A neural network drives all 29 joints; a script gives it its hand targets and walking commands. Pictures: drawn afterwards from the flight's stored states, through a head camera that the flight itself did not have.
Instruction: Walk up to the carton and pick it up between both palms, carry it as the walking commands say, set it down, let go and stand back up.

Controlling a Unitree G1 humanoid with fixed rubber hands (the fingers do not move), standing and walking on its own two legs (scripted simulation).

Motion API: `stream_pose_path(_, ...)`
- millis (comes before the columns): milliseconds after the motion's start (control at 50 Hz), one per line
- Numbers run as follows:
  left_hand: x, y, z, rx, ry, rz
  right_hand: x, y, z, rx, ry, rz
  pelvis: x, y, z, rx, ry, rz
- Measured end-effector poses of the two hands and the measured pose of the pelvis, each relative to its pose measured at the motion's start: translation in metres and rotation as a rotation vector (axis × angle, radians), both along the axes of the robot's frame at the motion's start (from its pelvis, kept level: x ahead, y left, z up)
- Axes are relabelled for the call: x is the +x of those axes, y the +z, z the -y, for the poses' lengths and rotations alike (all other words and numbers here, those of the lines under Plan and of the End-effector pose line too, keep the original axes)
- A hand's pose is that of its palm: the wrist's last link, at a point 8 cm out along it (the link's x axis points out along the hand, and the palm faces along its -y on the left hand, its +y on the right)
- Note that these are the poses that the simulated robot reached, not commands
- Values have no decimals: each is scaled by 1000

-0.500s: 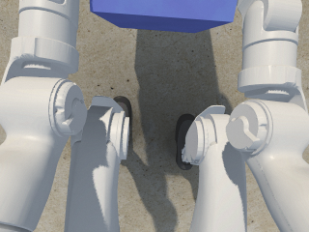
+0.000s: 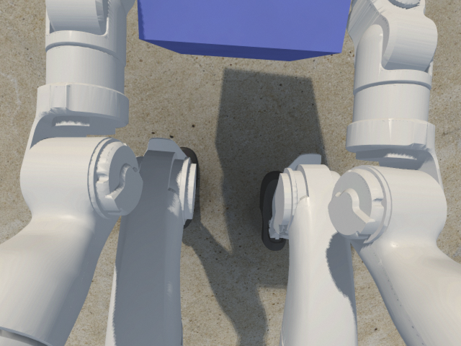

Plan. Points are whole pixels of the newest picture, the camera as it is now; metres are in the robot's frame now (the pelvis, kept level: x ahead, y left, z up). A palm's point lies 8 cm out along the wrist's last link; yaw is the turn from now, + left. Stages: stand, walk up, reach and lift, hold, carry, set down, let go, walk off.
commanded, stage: reach and lift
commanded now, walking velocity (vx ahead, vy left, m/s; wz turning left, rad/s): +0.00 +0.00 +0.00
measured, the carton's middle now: out of the picture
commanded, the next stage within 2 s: none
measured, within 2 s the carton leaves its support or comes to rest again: neither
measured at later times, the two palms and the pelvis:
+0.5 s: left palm out of the picture +0.55 +0.18 -0.05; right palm out of the picture +0.55 -0.11 -0.05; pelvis -0.01 +0.00 +0.05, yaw +1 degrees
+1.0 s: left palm out of the picture +0.53 +0.18 +0.02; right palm out of the picture +0.53 -0.11 +0.02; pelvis -0.02 +0.00 +0.09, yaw +1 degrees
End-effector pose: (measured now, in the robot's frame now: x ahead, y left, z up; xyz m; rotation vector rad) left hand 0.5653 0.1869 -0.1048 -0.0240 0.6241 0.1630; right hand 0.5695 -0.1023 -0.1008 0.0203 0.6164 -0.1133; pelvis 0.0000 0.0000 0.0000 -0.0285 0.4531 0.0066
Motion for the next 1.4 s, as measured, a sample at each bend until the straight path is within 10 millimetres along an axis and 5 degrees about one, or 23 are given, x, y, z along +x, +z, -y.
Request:
stream_pose_path(620,-27,66,8,-4,3,-11,-30,62,7,4,-5,-12,-9,57,-4,-7,17,32)
stream_pose_path(860,-34,108,9,-22,12,21,-36,108,9,-4,-9,18,-15,76,-1,-11,25,92)
stream_pose_path(1400,-56,177,10,-23,9,20,-59,177,10,-16,-4,16,-13,130,-6,-15,41,179)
